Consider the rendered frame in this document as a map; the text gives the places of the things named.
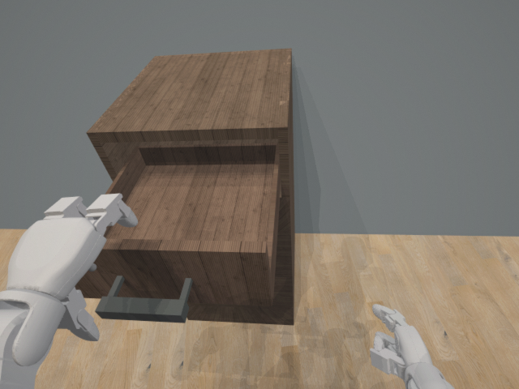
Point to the robot right forearm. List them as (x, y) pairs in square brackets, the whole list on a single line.
[(425, 376)]

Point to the drawer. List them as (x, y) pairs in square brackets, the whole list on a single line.
[(206, 211)]

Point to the robot right hand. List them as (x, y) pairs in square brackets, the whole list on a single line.
[(393, 356)]

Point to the handle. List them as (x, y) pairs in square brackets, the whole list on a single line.
[(144, 309)]

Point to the cabinet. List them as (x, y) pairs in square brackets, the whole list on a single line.
[(214, 98)]

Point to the robot left forearm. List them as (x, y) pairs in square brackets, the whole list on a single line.
[(28, 322)]

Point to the robot left hand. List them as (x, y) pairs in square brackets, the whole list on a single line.
[(56, 252)]

